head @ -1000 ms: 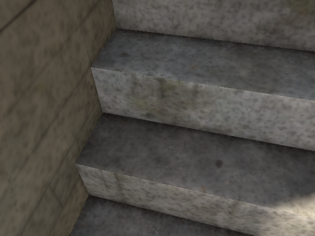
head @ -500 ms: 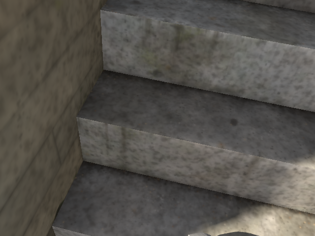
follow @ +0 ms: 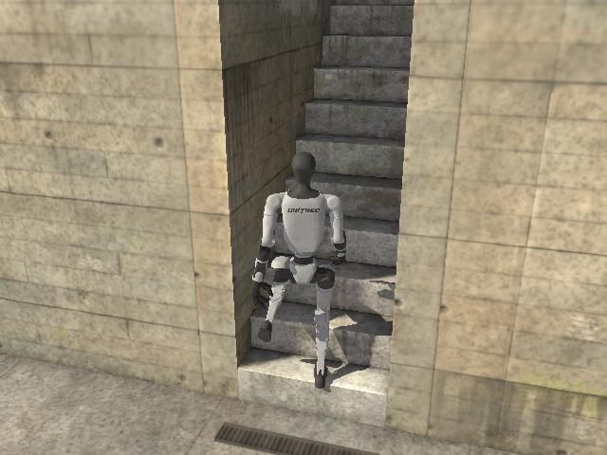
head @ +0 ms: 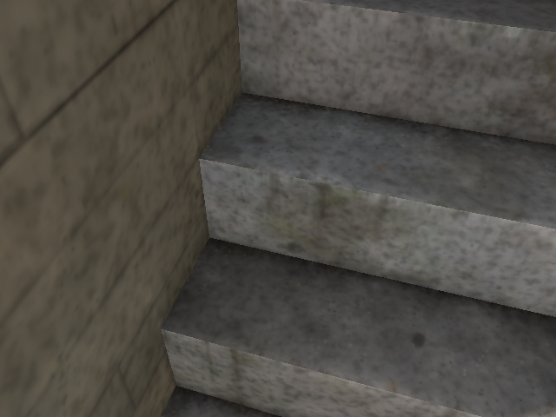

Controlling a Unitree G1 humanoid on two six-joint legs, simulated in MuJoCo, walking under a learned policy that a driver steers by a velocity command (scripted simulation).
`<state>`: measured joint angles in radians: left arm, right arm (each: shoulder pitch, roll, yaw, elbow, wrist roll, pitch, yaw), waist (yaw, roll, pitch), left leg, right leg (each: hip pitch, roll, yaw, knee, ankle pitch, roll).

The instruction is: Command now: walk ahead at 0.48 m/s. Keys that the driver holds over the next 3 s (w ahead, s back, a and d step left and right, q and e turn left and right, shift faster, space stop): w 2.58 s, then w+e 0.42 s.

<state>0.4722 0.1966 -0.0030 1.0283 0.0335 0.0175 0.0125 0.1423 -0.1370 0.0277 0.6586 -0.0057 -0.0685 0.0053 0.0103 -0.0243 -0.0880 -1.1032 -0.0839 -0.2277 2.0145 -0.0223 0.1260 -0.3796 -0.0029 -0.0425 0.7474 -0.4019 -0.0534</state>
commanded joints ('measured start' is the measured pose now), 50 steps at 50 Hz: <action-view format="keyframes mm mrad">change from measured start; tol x64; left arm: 1 -159 5 -18 -91 5 -48 -5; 50 -54 65 -2 -209 11 -29 7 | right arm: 1 131 11 27 1 -25 12 -8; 50 106 -3 10 108 13 0 -87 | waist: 1 -96 23 145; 50 29 -74 192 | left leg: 1 65 17 142 -173 191 -60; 13 885 80 347 -1697 -75 -66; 15 1337 376 26 -1505 1541 0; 19 1220 528 -147 -1713 312 159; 30 786 372 384 -2101 367 72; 34 1310 444 350 -1595 1689 140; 38 246 38 -11 -145 -239 51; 50 -207 47 192 78 38 -152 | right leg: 1 -276 -114 115 -388 56 -131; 11 216 -185 196 -443 624 -234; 22 -964 115 295 1857 -30 76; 32 -273 95 -203 725 -437 -4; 38 2 -212 1082 -409 -573 -282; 50 -22 -157 342 -405 -89 -137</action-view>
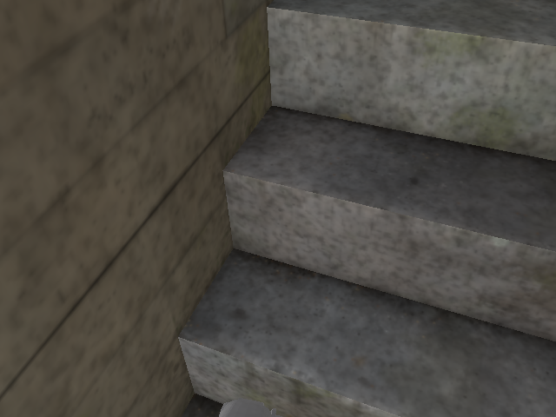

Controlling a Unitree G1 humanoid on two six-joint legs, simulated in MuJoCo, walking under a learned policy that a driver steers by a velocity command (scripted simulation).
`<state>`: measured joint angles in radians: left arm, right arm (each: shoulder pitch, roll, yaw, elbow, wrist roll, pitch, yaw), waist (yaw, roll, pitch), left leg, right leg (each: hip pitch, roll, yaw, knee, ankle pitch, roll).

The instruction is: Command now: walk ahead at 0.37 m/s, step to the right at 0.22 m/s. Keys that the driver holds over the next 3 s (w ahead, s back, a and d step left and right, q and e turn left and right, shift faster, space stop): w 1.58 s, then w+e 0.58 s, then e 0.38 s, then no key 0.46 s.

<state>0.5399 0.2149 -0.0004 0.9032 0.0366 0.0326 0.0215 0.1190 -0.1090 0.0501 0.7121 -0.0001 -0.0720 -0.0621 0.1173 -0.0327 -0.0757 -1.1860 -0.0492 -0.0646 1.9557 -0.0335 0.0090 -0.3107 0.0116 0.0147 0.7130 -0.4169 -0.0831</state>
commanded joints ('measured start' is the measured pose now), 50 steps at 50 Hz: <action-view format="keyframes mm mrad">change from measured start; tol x64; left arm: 1 -54 66 -2 -65 7 -56 -2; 50 -328 1 35 -44 -8 -34 -45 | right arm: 1 109 -29 -11 56 14 -1 -21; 50 190 -30 -64 114 19 40 35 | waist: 1 -47 -76 182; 50 -170 -142 78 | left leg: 1 -231 13 14 180 1 -37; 9 -296 176 229 30 -87 -43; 14 852 -4 322 -815 -505 115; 16 1356 303 -555 -1275 -650 406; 22 481 297 -173 -1364 -565 128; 37 723 382 256 -2068 144 130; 41 1002 355 143 -1321 1741 160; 43 536 141 -17 -684 30 98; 50 144 43 -22 49 -63 57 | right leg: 1 28 -195 294 -383 -52 -121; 10 -64 -215 202 -740 324 -153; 14 225 -230 31 -301 2096 -140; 16 -112 -39 126 340 1613 -25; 17 -233 137 238 865 407 71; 30 -1163 2 179 1834 194 68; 39 -244 50 -298 882 -343 8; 43 326 -183 764 -109 -548 -200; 50 -306 -147 390 -172 -426 2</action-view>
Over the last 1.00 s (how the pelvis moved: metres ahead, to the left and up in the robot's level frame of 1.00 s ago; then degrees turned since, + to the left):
0.24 -0.10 0.22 -1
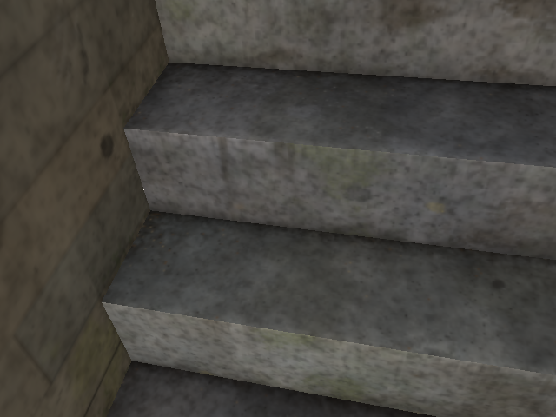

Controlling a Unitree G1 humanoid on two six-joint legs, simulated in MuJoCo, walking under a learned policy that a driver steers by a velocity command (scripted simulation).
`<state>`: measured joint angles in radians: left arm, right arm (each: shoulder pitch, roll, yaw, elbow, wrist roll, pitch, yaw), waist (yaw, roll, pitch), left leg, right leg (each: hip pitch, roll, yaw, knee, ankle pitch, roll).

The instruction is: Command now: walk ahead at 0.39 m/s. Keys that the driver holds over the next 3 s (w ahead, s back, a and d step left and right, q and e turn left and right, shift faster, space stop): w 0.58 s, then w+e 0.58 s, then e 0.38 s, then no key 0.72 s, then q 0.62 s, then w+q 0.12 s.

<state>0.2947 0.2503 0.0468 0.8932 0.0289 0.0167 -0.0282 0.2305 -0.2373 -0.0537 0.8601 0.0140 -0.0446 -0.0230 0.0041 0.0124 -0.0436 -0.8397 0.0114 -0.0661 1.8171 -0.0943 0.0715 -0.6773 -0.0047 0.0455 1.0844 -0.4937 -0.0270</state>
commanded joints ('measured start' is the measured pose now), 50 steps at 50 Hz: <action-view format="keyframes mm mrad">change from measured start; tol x32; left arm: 1 -81 -39 -11 -22 22 -37 11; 32 95 -127 -40 -73 -46 -100 20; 35 -430 -139 -62 -311 -65 -59 18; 45 -507 -178 -136 -473 -78 28 37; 50 -153 -10 -63 -421 -14 73 41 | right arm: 1 88 65 40 -41 10 24 -8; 50 226 -300 -28 49 6 25 -110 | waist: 1 -52 -53 64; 26 -132 -244 51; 31 -72 322 -45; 50 186 331 -211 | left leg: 1 -207 -5 -31 121 111 3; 16 -549 -28 18 275 2 -140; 26 286 165 170 -796 -276 -41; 30 704 100 145 -1428 87 -27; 32 1074 574 -637 -1321 1347 75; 35 1065 544 -400 -1451 244 103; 41 499 238 286 -1538 278 -48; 45 684 260 347 -1756 738 12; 48 905 427 368 -1557 2150 72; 50 1053 452 344 -1355 2206 177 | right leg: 1 22 -163 391 -565 -263 -7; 26 299 -300 113 -1046 -92 -181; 29 362 -166 -47 -497 365 -116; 33 -466 157 290 1177 22 138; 38 -916 98 199 1677 274 -19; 43 -469 15 -130 908 435 71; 50 71 117 -205 337 -244 -142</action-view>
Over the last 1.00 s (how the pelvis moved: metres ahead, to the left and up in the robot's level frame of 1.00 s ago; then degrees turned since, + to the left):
0.37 -0.17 0.37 -3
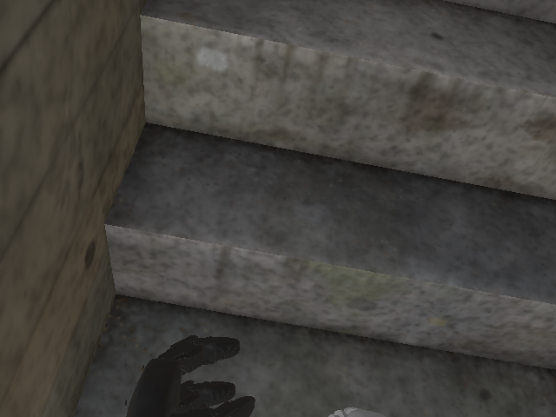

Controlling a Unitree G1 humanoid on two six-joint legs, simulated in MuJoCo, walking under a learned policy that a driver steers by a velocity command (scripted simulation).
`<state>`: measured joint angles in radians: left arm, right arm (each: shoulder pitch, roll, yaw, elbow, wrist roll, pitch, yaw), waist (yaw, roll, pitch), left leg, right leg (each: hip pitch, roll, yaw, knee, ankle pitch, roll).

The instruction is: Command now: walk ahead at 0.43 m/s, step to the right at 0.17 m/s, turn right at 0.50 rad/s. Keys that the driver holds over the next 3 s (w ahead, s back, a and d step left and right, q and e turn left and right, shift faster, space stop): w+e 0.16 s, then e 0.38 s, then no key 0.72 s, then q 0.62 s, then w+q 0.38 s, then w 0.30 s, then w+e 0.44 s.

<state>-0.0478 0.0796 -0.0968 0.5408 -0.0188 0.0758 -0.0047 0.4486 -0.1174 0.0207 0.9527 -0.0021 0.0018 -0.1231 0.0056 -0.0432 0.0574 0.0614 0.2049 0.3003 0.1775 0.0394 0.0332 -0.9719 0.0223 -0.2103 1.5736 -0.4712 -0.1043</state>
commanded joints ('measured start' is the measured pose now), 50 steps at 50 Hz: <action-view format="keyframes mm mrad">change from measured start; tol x64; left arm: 1 224 237 115 -67 27 20 22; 50 54 201 86 31 55 -100 4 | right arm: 1 -39 -451 -123 -76 45 -21 10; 21 -822 107 63 -689 -49 -49 114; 50 -229 -126 -98 -461 26 -23 26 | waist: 1 196 347 -317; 50 -216 -156 93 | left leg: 1 144 266 -56 383 1832 265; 5 -1066 -225 -491 2173 -569 102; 18 -1559 -193 -307 2030 -471 -64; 23 -810 -243 -159 1254 -950 3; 28 -137 155 -854 742 308 326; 50 -591 -343 -286 1126 -728 1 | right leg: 1 459 137 46 -343 -344 -64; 4 699 -150 1123 -1098 -554 -360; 22 908 -171 692 -1183 833 -113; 25 521 -51 522 -771 2017 67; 27 278 132 515 84 252 231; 36 141 21 358 545 353 187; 44 358 -107 272 -590 33 107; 46 627 -156 303 -1086 1199 13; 50 822 -174 128 -1776 1610 103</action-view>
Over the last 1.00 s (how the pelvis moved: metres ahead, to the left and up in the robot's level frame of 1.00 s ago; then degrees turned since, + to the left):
0.22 0.12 0.12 -6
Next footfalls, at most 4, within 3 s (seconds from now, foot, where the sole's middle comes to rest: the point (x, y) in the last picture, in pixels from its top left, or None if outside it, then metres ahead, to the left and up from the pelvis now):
0.04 right None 0.10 -0.09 -0.62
0.50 left None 0.34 0.11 -0.41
0.86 right None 0.21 -0.20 -0.37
1.02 right None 0.12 -0.19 -0.55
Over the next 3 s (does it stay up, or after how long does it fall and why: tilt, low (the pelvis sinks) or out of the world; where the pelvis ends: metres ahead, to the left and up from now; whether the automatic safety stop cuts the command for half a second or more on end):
stays up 0.32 -0.03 0.36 its command is cut before an obstacle after 2.4 s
